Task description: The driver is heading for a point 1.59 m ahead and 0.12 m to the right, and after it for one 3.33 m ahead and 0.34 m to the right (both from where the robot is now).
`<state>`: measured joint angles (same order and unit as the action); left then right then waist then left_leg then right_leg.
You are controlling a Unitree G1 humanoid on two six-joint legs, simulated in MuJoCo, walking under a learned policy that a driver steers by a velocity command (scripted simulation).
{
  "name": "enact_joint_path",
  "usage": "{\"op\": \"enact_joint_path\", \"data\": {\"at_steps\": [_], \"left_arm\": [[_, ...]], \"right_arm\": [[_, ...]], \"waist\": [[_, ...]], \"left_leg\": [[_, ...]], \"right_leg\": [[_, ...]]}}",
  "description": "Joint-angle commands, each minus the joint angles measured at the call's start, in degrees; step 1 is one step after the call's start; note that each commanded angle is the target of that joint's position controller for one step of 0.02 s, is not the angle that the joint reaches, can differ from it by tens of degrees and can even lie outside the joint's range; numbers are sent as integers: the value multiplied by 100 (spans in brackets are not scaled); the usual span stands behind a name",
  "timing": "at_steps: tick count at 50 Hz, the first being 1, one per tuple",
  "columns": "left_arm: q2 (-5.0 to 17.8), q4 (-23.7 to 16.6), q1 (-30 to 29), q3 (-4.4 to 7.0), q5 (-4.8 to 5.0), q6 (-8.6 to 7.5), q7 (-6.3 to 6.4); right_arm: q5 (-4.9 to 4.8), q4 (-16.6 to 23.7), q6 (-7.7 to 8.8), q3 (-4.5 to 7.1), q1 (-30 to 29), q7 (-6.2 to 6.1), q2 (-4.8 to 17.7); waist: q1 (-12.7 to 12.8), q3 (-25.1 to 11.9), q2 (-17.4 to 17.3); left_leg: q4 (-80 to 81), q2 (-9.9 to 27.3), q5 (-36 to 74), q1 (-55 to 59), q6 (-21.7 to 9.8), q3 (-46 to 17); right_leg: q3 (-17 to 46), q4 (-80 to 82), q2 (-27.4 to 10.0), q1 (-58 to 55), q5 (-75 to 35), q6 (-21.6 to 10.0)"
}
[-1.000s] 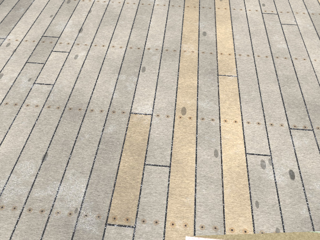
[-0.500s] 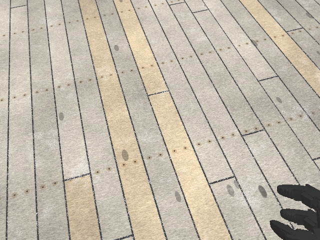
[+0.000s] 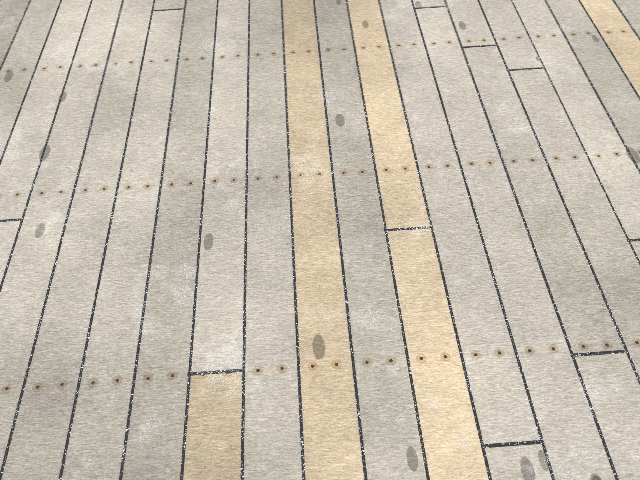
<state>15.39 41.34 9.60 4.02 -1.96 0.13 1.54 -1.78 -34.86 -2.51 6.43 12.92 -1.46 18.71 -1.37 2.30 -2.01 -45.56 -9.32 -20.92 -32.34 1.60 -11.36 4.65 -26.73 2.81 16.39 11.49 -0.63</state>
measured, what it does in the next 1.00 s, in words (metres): steps on the spot: left foot, then right foot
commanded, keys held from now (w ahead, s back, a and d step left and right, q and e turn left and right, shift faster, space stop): q+shift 0.02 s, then shift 0.10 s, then e+shift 0.56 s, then shift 0.06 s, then q+shift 0.26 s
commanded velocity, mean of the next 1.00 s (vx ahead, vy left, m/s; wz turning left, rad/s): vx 0.01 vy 0.00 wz -0.18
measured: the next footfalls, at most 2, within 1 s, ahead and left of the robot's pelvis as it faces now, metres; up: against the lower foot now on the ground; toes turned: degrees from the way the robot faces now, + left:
left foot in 0.28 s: +0.04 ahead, +0.16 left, +0.00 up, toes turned +3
right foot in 0.64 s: +0.05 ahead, -0.11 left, +0.00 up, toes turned -15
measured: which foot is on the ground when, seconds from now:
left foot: up 0.00-0.26, down 0.28-0.64, up 0.66-1.00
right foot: down 0.00-0.30, up 0.32-0.62, down 0.64-1.00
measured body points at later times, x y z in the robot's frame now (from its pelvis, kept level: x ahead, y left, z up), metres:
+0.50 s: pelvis +0.01 +0.03 +0.00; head +0.05 +0.02 +0.45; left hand +0.11 +0.32 -0.11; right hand +0.20 -0.23 -0.09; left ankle +0.01 +0.16 -0.74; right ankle +0.00 -0.09 -0.67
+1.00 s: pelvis +0.02 -0.03 +0.00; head +0.04 -0.04 +0.45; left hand +0.27 +0.15 -0.07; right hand +0.06 -0.32 -0.12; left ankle +0.06 +0.12 -0.69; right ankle +0.01 -0.10 -0.74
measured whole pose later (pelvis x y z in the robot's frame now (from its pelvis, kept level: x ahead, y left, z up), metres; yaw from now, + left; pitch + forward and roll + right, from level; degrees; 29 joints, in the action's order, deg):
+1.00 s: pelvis +0.02 -0.03 +0.00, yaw -12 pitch +1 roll +0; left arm 11.3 35.8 5.7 0.9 -1.8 0.5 1.6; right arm -1.3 -42.7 -3.1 4.2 12.9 -0.9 16.3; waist -1.9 0.8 -2.3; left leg -51.6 3.9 -21.4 -25.6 4.4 -0.7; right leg -4.3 -26.9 2.6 13.7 14.1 -4.3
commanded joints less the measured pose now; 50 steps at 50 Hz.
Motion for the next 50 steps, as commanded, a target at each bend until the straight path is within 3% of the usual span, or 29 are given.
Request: {"op": "enact_joint_path", "data": {"at_steps": [1, 4, 7, 9, 11, 12, 13, 14, 15, 16, 17, 18, 20, 22, 26, 29, 31, 32, 33, 34, 35, 36, 37, 38, 42, 44, 46, 48, 50], "left_arm": [[429, -731, -1045, 75, 103, -129, 160], [547, -597, -527, 33, 106, -75, 175], [785, -393, 104, 97, 122, 11, 115], [852, -338, 49, 91, 171, 17, 17], [747, -255, 74, 26, 242, -26, -98], [841, -231, 47, 42, 324, -38, -136], [992, -203, 137, 86, 414, -60, -156], [1028, -194, 283, 99, 412, -127, -177], [723, -319, 331, 10, 250, -220, -228], [427, -432, 339, -74, 320, -307, -254], [784, -426, 33, 41, 394, -282, -211], [1002, -398, -13, 176, 455, -188, -169], [770, -240, 422, 212, 401, 126, -35], [602, -341, 416, 191, 339, 285, 20], [401, -759, 117, 110, 315, 298, -163], [597, -904, 263, 199, 323, 325, -296], [640, -853, 613, 287, 338, 362, -291], [839, -773, 910, 398, 306, 352, -213], [1696, -857, 1218, 643, 296, 301, -84], [1989, -1059, 1138, 621, 95, 130, -124], [1682, -1086, 1080, 534, 32, -10, -189], [1462, -1056, 875, 445, 90, -87, -156], [1222, -1078, 526, 366, 216, -71, -97], [940, -1132, 166, 242, 284, -25, -36], [280, -1010, -119, -90, 45, -85, 21], [313, -894, -137, -89, -26, -106, 20], [702, -841, -141, 38, -59, -60, 41], [954, -778, -47, 142, -3, 18, 58], [875, -736, -50, 148, 52, 51, 72]], "right_arm": [[106, 140, 15, 218, 562, 10, 711], [92, 348, -1, 4, 194, 34, 340], [119, 639, 67, -179, -443, 68, 107], [183, 642, 112, -301, -442, 101, -103], [186, 472, 130, -277, -264, 82, -48], [183, 374, 132, -222, -119, 62, 46], [171, 324, 137, -155, -38, 28, 235], [167, 354, 137, -73, 79, -40, 561], [261, 412, 89, 21, 404, -137, 975], [327, 300, 1, 113, 302, -159, 1250], [380, 364, 22, 67, 271, -132, 898], [412, 389, 65, -20, 177, -128, 631], [261, 475, 158, -83, -621, -125, 386], [254, 422, 212, -78, -884, -129, 330], [220, 256, 239, 11, -896, -132, 446], [122, 107, 259, 103, -818, -60, 665], [14, 28, 261, 107, -907, -12, 611], [34, -113, 255, 79, -608, 30, 426], [239, 43, 242, -1, -605, 54, 147], [320, 449, 269, -89, -1253, 7, -1], [232, 394, 293, -28, -1448, -17, 305], [146, 307, 306, -13, -1436, -44, 345], [172, 147, 285, 15, -1247, -94, 389], [200, 21, 239, 40, -1048, -117, 463], [120, -458, 117, -100, -387, 1, 76], [100, -444, 80, -178, -504, 33, -27], [69, -277, 58, -125, -729, 44, 275], [27, -157, 52, -64, -757, 46, 507], [23, -111, 43, -67, -683, 56, 441]], "waist": [[-242, -490, 711], [49, -272, 545], [456, -423, 785], [382, -607, 1008], [286, -603, 1168], [149, -478, 1191], [76, -343, 1226], [74, -512, 1140], [78, -1125, 306], [118, -1286, -1216], [-221, -1234, -1289], [-244, -1014, -1027], [169, -613, -842], [264, -397, -774], [130, -618, -731], [145, -718, -738], [358, -704, -555], [413, -692, -44], [419, -584, 1820], [475, -918, 2330], [702, -1187, 1415], [547, -1013, 1077], [350, -908, 625], [198, -901, 693], [26, -1054, 681], [163, -769, 848], [343, -418, 1014], [463, -188, 935], [476, -121, 738]], "left_leg": [[-2479, 562, -12, -611, 239, 348], [-2726, 803, 281, -788, 390, 773], [-1411, 952, 101, -719, 507, 776], [-313, 993, -340, 271, 418, 931], [855, 839, -143, 1233, 351, 1199], [1697, 687, 526, 1637, 273, 1308], [2511, 607, 1289, 2059, 127, 1303], [2580, 983, 1843, 2745, -56, 899], [1954, 1994, 3825, 3869, -413, 204], [1884, 2946, 4435, 3865, -1220, -365], [2208, 3222, 4264, 3527, -1722, -644], [2368, 3221, 4079, 3310, -1794, -520], [2525, 2802, 3309, 2636, -1399, 299], [2656, 2624, 2979, 2207, -1255, 779], [2530, 2739, 2767, 2330, -1203, 1244], [2276, 2978, 2798, 2458, -1122, 1321], [1711, 2886, 2256, 2193, -757, 1632], [964, 2551, 1548, 1762, -420, 1927], [-1061, 1739, -413, 177, 193, 2470], [-2486, 849, -2023, -1077, 373, 1361], [-2971, 974, -1780, -1218, 229, 793], [-2934, 1077, -1281, -1168, 64, 687], [-2674, 1241, -760, -1104, 29, 661], [-2499, 1310, -400, -840, 57, 733], [-1744, 1351, 468, 426, 247, 941], [-818, 1399, 525, 757, 287, 929], [-516, 1350, 266, 693, 292, 1010], [-646, 1376, -108, 242, 289, 1060], [-805, 1488, -328, -130, 298, 1006]], "right_leg": [[1031, 1061, -1708, -400, -462, -946], [402, 982, -1465, -467, -1414, -1131], [406, 711, -1532, -1221, -2084, -1317], [344, 591, -1495, -946, -2271, -1322], [453, 502, -1382, -594, -2205, -1251], [514, 357, -1323, -468, -2263, -1162], [647, 237, -1278, -300, -2322, -998], [760, 101, -1189, 18, -1901, -681], [508, -668, -829, 690, -534, -296], [-256, -1328, -306, 1555, 1285, 78], [-433, -2500, -329, 1808, 2424, 309], [-337, -3634, -374, 2112, 2582, 406], [-214, -4112, -584, 2083, 2000, 558], [-406, -3920, -642, 1903, 1390, 644], [-613, -2514, -823, 1324, 878, 466], [-902, -1811, -688, 861, 858, 215], [-1117, -923, -448, 181, 251, -48], [-861, -382, -318, -444, -396, -287], [1200, 272, -1560, -1415, -2814, -952], [3115, 609, -2409, -1592, -3120, -2155], [2746, 792, -2434, -1684, -2374, -2161], [2275, 731, -2187, -1497, -1912, -1821], [1813, 637, -1946, -1314, -1621, -1459], [1404, 607, -1803, -1073, -1713, -1264], [236, 747, -1370, -581, -1827, -1046], [6, 885, -1323, -443, -1141, -999], [158, 1045, -1557, -400, -521, -1166], [461, 1114, -1893, -633, -294, -1371], [594, 1086, -2134, -930, -499, -1483]]}}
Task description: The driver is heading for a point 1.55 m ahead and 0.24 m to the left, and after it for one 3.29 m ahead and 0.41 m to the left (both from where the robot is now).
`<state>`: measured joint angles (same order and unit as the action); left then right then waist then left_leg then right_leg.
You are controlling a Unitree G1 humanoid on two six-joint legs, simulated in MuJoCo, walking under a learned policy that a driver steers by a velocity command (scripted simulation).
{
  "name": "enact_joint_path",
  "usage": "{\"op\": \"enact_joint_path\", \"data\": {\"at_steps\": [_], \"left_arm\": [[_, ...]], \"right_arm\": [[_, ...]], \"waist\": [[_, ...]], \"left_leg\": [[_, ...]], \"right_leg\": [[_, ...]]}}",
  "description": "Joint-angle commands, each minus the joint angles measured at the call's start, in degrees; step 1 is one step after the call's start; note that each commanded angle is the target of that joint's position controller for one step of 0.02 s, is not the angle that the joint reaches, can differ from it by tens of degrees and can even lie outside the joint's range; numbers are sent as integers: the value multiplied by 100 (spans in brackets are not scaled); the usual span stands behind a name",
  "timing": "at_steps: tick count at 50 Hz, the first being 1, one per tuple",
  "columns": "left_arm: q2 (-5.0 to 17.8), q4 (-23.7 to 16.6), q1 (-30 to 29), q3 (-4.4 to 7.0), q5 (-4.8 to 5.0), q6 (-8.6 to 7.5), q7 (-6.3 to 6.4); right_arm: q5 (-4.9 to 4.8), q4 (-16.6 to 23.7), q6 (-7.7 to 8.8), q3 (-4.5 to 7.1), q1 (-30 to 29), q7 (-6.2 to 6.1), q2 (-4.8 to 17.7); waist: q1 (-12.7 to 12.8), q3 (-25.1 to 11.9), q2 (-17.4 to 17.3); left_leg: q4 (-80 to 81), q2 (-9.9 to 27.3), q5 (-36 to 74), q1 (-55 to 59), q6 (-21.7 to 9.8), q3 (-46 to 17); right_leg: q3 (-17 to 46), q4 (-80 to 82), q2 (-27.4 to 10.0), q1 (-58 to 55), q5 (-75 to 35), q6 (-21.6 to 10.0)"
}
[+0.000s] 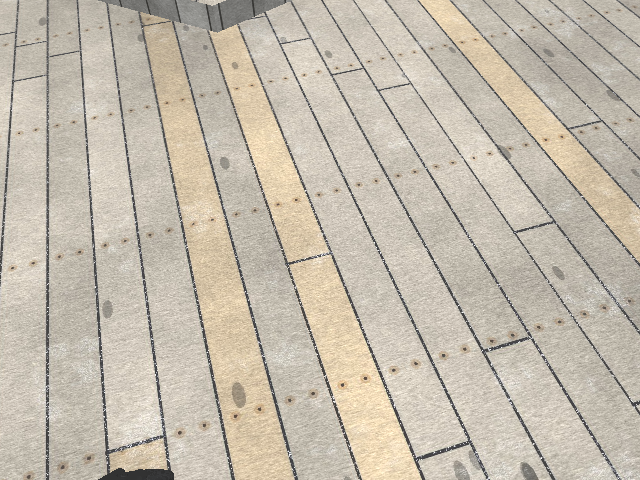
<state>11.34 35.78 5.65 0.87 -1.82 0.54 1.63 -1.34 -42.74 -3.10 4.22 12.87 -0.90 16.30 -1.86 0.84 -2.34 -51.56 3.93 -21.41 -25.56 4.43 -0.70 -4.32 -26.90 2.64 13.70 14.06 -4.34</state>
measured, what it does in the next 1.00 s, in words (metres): walks ahead: left foot, then right foot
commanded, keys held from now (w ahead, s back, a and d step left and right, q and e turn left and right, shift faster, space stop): q+shift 0.32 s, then shift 0.04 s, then e+shift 0.04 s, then w+e+shift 0.56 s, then w+shift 0.02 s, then w+q+shift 0.02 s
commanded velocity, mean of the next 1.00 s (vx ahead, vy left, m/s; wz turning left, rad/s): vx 0.38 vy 0.00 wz -0.01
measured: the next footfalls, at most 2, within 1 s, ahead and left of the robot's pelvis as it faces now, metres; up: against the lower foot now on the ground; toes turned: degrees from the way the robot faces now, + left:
left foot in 0.26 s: +0.01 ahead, +0.15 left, +0.00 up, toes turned +18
right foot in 0.94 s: +0.45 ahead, -0.01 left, +0.00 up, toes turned -5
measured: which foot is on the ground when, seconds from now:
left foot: up 0.00-0.24, down 0.26-0.96, up 0.98-1.00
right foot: down 0.00-0.26, up 0.28-0.92, down 0.94-1.00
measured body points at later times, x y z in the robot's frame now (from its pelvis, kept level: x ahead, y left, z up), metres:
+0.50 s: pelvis +0.02 +0.08 +0.01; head +0.04 +0.11 +0.46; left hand +0.06 +0.40 -0.11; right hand +0.26 -0.13 -0.07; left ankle -0.03 +0.14 -0.74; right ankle +0.08 -0.07 -0.66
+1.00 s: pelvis +0.32 +0.05 -0.05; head +0.36 +0.05 +0.40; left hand +0.49 +0.31 -0.14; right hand +0.30 -0.23 -0.17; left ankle +0.03 +0.16 -0.64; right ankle +0.41 +0.00 -0.74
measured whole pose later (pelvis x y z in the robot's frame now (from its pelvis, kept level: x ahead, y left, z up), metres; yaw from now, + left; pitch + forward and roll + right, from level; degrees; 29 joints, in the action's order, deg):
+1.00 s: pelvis +0.32 +0.05 -0.05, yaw -3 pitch +3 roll -1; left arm 17.9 39.8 8.7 3.6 -1.5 -0.5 -3.5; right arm 2.2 -50.1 3.3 2.0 24.9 -0.2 15.4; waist -0.7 1.6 -0.2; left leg -58.7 6.2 -23.5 1.1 1.3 8.4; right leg -7.7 -45.9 4.8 33.3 15.9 -9.5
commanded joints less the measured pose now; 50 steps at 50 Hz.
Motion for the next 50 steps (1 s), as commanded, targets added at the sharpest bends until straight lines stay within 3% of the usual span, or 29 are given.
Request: {"op": "enact_joint_path", "data": {"at_steps": [1, 6, 9, 12, 13, 14, 15, 16, 17, 19, 20, 22, 24, 26, 30, 31, 32, 34, 37, 40, 42, 43, 44, 45, 46, 47, 48, 49, 50], "left_arm": [[1232, -173, 295, 463, 47, 13, 68], [1210, -215, -21, 537, 65, 28, 41], [1312, -186, -34, 609, 161, 45, 10], [1299, -53, -12, 653, 333, 27, -41], [1123, 18, 206, 629, 273, -14, -78], [744, -365, -144, 495, -22, -73, -101], [906, -504, -632, 500, -18, -124, -79], [1133, -500, -732, 556, 128, -130, -75], [1205, -394, -584, 580, 177, -130, -48], [1246, -119, -276, 591, 86, -46, 22], [1179, -22, -19, 562, 156, -22, -12], [1134, 220, 355, 501, 239, -71, -171], [1126, 91, -145, 469, 367, -129, -238], [1201, 0, -342, 487, 396, -200, -240], [1177, 92, 59, 552, 428, -347, -204], [1155, 118, 170, 560, 420, -360, -207], [1083, 316, 226, 539, -283, -133, -421], [1008, 288, 231, 534, -141, -11, -607], [1015, 199, -68, 491, -40, -40, -724], [901, -5, -518, 370, -52, -68, -817], [793, -157, -819, 275, -44, -50, -824], [713, -167, -756, 224, -14, -42, -783], [689, -237, -640, 198, 7, -33, -733], [803, -146, -216, 239, 49, -30, -671], [1018, 47, 655, 330, 83, -62, -617], [1335, 364, 1822, 477, 78, -140, -552], [1814, 643, 2637, 679, 21, -141, -432], [2467, 563, 2086, 822, 4, -84, -380], [2176, 493, 2253, 768, 54, -90, -352]], "right_arm": [[-15, 689, 95, 145, -618, 10, 614], [-27, 798, 69, 124, -391, 115, 425], [-63, 923, 31, 145, -346, 217, 436], [-54, 890, -42, 249, 88, 243, 542], [-27, 836, -33, 426, 475, 137, 1007], [47, 974, 23, 618, 679, 31, 1898], [281, 1110, 202, 538, 717, 116, 1741], [250, 1090, 326, 472, 475, 147, 1552], [119, 1083, 368, 413, 116, 99, 1358], [-38, 1175, 282, 187, -422, -30, 814], [48, 1204, 288, 153, -459, -63, 863], [49, 931, 360, 73, 36, -49, 643], [126, 799, 473, 100, 321, -11, 853], [234, 694, 615, 120, 441, -13, 963], [208, 515, 822, 113, 558, -9, 841], [203, 484, 854, 99, 534, 3, 779], [392, 345, 782, 59, 825, 85, 802], [412, 307, 808, 45, 761, 132, 713], [394, 155, 903, 36, 831, 102, 660], [381, -44, 950, 56, 931, 42, 703], [389, -259, 932, 38, 1166, 12, 654], [385, -334, 905, 10, 1162, 10, 622], [376, -378, 885, 25, 1202, -19, 797], [399, -431, 822, 44, 1222, -54, 953], [434, -419, 713, 94, 1166, -78, 1181], [393, -324, 672, 127, 995, -67, 1357], [414, -257, 725, 51, 961, -24, 1129], [279, 303, 849, -169, 1023, 155, 315], [280, 412, 956, -158, 255, 144, 687]], "waist": [[502, -2, 713], [334, -394, 694], [279, -583, 825], [-42, -696, 781], [-137, -777, 32], [-25, -742, -1777], [-389, -1386, -1220], [-271, -1137, -601], [-31, -845, -298], [194, -766, 72], [296, -827, -334], [119, -1054, -341], [-191, -464, -514], [-279, -16, -523], [-205, 287, -436], [-153, 324, -412], [-149, 347, 11], [-78, 592, -301], [-77, 805, -254], [-142, 977, -248], [-234, 1073, -186], [-150, 975, -151], [-22, 693, -354], [252, 291, -495], [712, -278, -626], [1259, -926, -544], [1535, -1406, 66], [757, -1580, 1922], [1128, -1745, 674]], "left_leg": [[-261, 206, -347, -886, 22, -56], [101, 159, -385, -450, -34, 287], [739, 20, -236, -81, -206, 518], [2231, -293, 948, 1052, -602, 694], [2711, -38, 2420, 2073, -964, -113], [2643, 1471, 5213, 3293, -1900, -2568], [2894, 1937, 4891, 3150, -2754, -3326], [3001, 1665, 4390, 3082, -2581, -2800], [2962, 1360, 4078, 2892, -2234, -2278], [3044, 987, 3871, 2578, -1778, -1594], [2982, 1049, 4538, 2286, -1890, -1417], [3479, 794, 1888, 2568, -1817, -1125], [4093, 911, -474, 2546, -1709, -1488], [4411, 1150, -882, 2723, -1645, -1642], [4614, 1364, -677, 3298, -1447, -1246], [4630, 1357, -489, 3319, -1398, -1058], [4770, 1112, -458, 2908, -1210, -580], [4824, 1018, -224, 2527, -1106, -166], [4912, 1098, 79, 2629, -1078, 279], [5047, 1193, 610, 2942, -1079, 783], [4893, 1203, 1775, 3335, -1051, 1161], [4531, 1044, 3491, 3439, -970, 1517], [4029, 1158, 5516, 3446, -929, 1614], [3256, 1220, 7505, 3635, -909, 1664], [1972, 1306, 8607, 3573, -929, 1675], [392, 1287, 8235, 2803, -911, 1616], [-1464, 934, 5530, 1324, -743, 1571], [-3694, -531, -401, -1515, -352, 957], [-3993, -369, 99, -2141, -540, -248]], "right_leg": [[1452, 1066, -2174, -776, -986, -1138], [716, 730, -2148, -992, -2546, -1046], [369, 427, -2218, -1166, -2959, -849], [-276, -482, -2001, -737, -2362, -205], [-637, -1585, -1532, 188, -1408, 269], [-771, -3486, -563, 2442, 2173, 850], [594, -4444, -167, 2927, 2767, 903], [875, -4705, -289, 3113, 2332, 817], [891, -4549, -396, 3205, 1740, 752], [807, -4213, -568, 2903, 948, 768], [713, -4255, -522, 2446, 725, 856], [508, -3636, -642, 2306, 135, 876], [491, -3086, -706, 2827, -328, 750], [756, -2813, -710, 3365, -588, 638], [1423, -3096, -547, 4371, -909, 587], [1452, -3222, -564, 4497, -1021, 610], [1022, -3474, -333, 4081, -794, 649], [908, -3645, -446, 4049, -982, 611], [735, -3409, -603, 4225, -1216, 448], [263, -2630, -825, 4033, -1116, 151], [-140, -2193, -783, 3907, -727, -143], [-475, -1884, -536, 3469, -445, -350], [-713, -1685, -318, 2768, -222, -558], [-912, -1757, 39, 2151, 133, -715], [-953, -1813, 376, 1198, 658, -862], [-652, -1455, 573, -437, 696, -1037], [590, -884, 45, -2202, 1435, -1188], [4489, 527, -1682, -3633, 3125, -2102], [5167, 1145, -1857, -3755, 2573, -1823]]}}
